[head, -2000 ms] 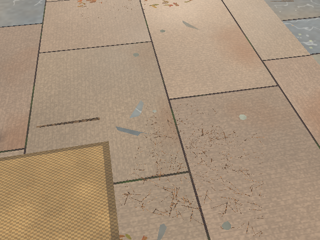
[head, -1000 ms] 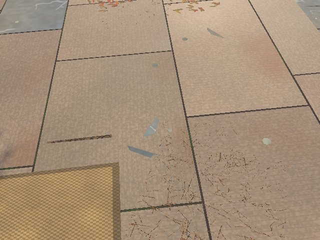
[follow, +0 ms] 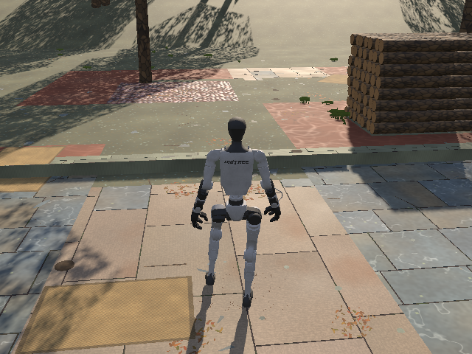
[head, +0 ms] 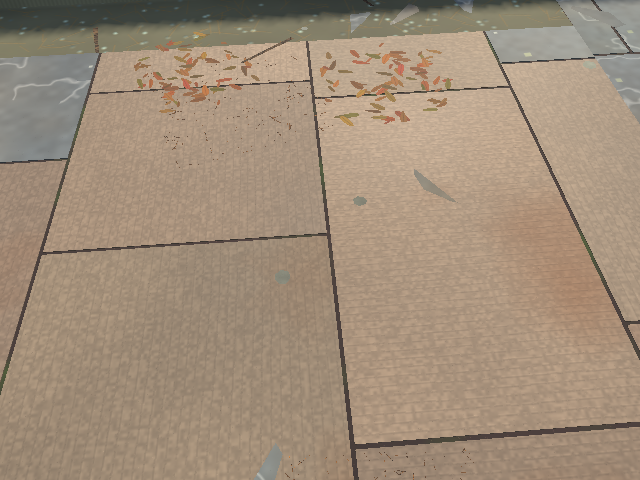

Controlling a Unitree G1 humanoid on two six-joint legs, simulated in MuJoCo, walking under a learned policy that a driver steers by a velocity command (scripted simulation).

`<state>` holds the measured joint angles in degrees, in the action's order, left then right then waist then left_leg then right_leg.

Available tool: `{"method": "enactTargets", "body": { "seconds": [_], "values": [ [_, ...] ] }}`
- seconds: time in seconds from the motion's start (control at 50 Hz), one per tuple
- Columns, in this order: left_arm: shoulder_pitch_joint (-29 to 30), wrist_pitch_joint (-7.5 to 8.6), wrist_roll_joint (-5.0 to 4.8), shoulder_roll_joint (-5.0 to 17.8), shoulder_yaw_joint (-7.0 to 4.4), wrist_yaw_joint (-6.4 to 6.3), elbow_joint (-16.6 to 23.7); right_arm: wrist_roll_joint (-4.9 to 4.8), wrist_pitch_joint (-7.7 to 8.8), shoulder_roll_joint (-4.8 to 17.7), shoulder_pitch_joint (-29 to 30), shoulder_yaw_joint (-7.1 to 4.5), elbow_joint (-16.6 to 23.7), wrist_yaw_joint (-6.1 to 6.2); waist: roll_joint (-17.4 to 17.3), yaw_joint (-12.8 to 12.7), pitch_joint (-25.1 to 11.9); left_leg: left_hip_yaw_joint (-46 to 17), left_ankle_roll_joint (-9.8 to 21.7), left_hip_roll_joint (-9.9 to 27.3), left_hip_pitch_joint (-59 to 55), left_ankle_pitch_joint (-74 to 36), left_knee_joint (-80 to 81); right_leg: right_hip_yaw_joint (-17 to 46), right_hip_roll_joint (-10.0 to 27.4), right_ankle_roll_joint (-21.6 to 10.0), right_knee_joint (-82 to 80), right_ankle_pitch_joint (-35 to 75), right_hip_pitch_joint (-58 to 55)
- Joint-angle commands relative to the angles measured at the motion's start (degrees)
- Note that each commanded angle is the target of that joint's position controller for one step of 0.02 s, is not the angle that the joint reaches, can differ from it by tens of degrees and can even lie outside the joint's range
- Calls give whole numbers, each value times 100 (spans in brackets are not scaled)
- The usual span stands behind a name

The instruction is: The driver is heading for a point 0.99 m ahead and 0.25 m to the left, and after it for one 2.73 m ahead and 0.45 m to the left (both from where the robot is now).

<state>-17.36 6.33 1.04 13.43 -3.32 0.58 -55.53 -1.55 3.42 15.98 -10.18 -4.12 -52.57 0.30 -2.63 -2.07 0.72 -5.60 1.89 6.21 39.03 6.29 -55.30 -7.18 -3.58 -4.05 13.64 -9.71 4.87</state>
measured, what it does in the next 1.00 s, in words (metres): walks ahead, turning left: left foot, then right foot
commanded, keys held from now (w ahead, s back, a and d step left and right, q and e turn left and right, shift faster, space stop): w+q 0.50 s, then w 0.50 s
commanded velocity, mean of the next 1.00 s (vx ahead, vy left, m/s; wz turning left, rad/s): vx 0.50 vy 0.00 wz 0.36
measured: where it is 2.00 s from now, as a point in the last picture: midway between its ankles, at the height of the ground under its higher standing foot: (222, 294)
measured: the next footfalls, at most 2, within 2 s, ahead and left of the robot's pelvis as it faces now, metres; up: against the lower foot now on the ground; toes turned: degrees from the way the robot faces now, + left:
left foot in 0.28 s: +0.32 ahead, +0.15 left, +0.00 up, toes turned +11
right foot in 0.76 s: +0.65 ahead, +0.04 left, +0.00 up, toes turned +22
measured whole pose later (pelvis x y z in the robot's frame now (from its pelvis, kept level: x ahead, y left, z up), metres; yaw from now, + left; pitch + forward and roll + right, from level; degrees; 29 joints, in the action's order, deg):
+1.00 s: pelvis +0.58 +0.11 +0.00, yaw +22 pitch +2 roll -1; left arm -17.6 5.8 0.1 14.4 -2.9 1.4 -48.6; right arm -0.4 3.7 16.1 -12.6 -3.6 -43.5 0.2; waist -2.2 -2.1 0.9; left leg -2.5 1.0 4.4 33.4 16.4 -58.6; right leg -1.7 -3.6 -3.7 18.7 -9.4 11.2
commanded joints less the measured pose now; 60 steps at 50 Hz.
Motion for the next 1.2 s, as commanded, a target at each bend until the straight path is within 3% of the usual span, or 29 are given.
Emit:
{"method": "enactTargets", "body": {
  "seconds": [0.02,0.12,0.18,0.22,0.26,0.28,0.3,0.32,0.34,0.36,0.38,0.4,0.44,0.5,0.56,0.66,0.72,0.74,0.76,0.78,0.8,0.82,0.84,0.86,0.88,0.9,0.94,1.06,1.2],
  "values": [
    [325,83,-10,821,-150,-104,357,38,39,192,66,-40,293,-58,555,142,194,8,-39,34,20,-992,825,434,1544,-585,-818,1382,223],
    [-215,-35,-85,917,-179,-177,159,52,52,20,993,69,733,-219,414,-211,477,486,73,-59,248,-1146,1786,-27,1761,-488,-664,1730,-614],
    [-275,-191,-138,1021,-224,-204,141,27,49,63,1237,60,1019,-351,485,-168,489,766,241,-198,360,-415,1991,-187,1995,-412,-145,2719,-1260],
    [-96,-276,-150,1193,-273,-257,245,15,30,244,973,-32,1095,-412,731,103,161,1135,440,-549,-351,152,1968,-368,2013,-280,592,4640,-1364],
    [111,-363,-162,1290,-287,-308,359,-11,6,697,-332,-289,852,-387,778,856,-594,1281,770,-999,-2222,136,2271,-555,1795,-50,2436,5442,-885],
    [103,-321,-122,1230,-243,-315,486,6,-41,1186,-1276,-496,658,-264,256,1250,-1146,205,1106,-463,-3988,123,2523,-571,1538,198,4130,3868,442],
    [-432,-138,44,302,28,-182,742,-20,-33,1682,-1297,-567,652,-208,-1139,583,-1607,-2975,2157,991,-5917,730,2931,-102,272,552,6145,-1801,3062],
    [60,147,-192,671,-9,-75,871,56,12,1341,-1515,-442,755,-199,-698,893,-2208,-4263,2384,1323,-6400,1074,3706,1197,97,447,6875,-2440,3850],
    [600,292,-384,897,-71,-20,1051,98,61,1011,-1310,-364,748,-179,-467,966,-1469,-3368,2058,1130,-5986,688,3786,1326,437,292,6763,-1934,4354],
    [723,352,-338,890,-60,-37,1068,61,103,796,-899,-306,834,-177,57,723,-964,-2588,1826,867,-5119,181,3789,1284,713,222,6230,-1417,4182],
    [758,339,-185,918,-111,-84,1024,65,113,630,-470,-256,947,-185,341,466,-618,-2076,1679,658,-4223,-402,3875,1232,883,269,5701,-1167,3767],
    [664,260,-113,982,-167,-99,1022,110,120,496,-239,-200,1051,-172,322,257,-501,-1777,1639,512,-3646,-836,4019,1255,996,324,5427,-1025,3329],
    [557,105,-58,861,-179,-109,1094,93,121,594,-190,-212,1106,-128,241,74,-362,-1526,1656,400,-3046,-1223,4216,1178,1041,500,4900,-935,3012],
    [1079,6,-1,675,-122,-146,1327,60,112,868,-428,-286,1089,-4,127,182,-129,-1030,1519,124,-2525,-1432,4331,980,905,743,3756,-52,2998],
    [1603,33,-33,483,-34,-76,1446,42,64,787,-673,-257,1018,51,-102,463,-99,-551,1158,-208,-2366,-1070,4247,841,673,729,2347,1357,2548],
    [2210,124,-122,672,-45,52,1710,42,47,728,-1195,-210,772,31,-240,749,34,-1005,1040,216,-3211,-600,3903,919,567,476,1549,1502,2643],
    [2008,191,-126,851,-99,98,1736,77,-13,824,-1223,-235,732,66,-392,560,26,-1285,934,494,-3831,-1366,3469,851,490,205,1340,724,2529],
    [1580,212,-114,944,-155,89,1627,74,-31,822,-1105,-225,766,71,-416,300,-164,-1184,840,362,-3874,-2206,3062,710,360,62,1133,704,1954],
    [845,227,-64,1143,-249,67,1441,100,-31,702,-995,-171,829,57,-319,-49,-719,-942,696,63,-3631,-2713,2193,824,510,-172,1224,979,811],
    [-164,218,-7,1456,-321,41,1319,188,-23,513,-938,-73,977,58,212,-450,-1560,-572,490,-345,-2728,-1560,604,1849,1418,-569,1392,1149,-750],
    [-664,145,-36,1805,-440,91,1046,36,73,41,-1914,54,938,23,2078,-94,-2193,-151,47,-1241,-511,2135,-1353,4425,2628,-1569,930,120,-2679],
    [-673,116,-207,1231,-301,115,1049,-28,122,549,-1679,-7,859,15,1520,-296,-1846,-550,63,-958,323,2660,-1931,5028,2611,-1433,460,-1267,-2601],
    [-270,83,-205,945,-214,91,1132,-61,146,819,-961,-79,1014,-1,978,-364,-950,-435,86,-688,625,2138,-2006,4168,2367,-1136,329,-1364,-1841],
    [119,35,-124,895,-168,81,1216,-1,163,749,-571,-58,1118,7,501,-215,-515,-166,81,-409,464,1660,-1765,3531,2131,-984,196,-840,-1043],
    [320,18,-84,786,-124,92,1230,94,172,686,-386,-75,1169,4,404,-90,-178,-71,49,-250,342,1393,-1394,3124,1933,-971,43,-231,-453],
    [390,29,-30,727,-88,91,1228,113,156,611,-470,-90,1169,-6,567,76,-164,-54,37,-96,20,1220,-1142,2811,1773,-917,-69,218,-112],
    [347,49,-75,732,-86,97,1161,92,107,397,-647,-55,1129,-12,749,197,-213,82,-33,-18,-239,1154,-717,2378,1618,-953,-264,756,151],
    [33,-26,-172,1083,-181,-6,959,132,116,152,328,70,1408,-40,642,-24,-14,362,-227,-11,-266,-429,1291,1436,1393,-827,-579,1398,316],
    [-544,-191,-250,1207,-206,-38,634,40,205,274,1283,71,1752,-214,721,-251,235,470,-23,-288,-456,-555,2494,1422,1738,-641,-191,1395,-457]
  ]
}}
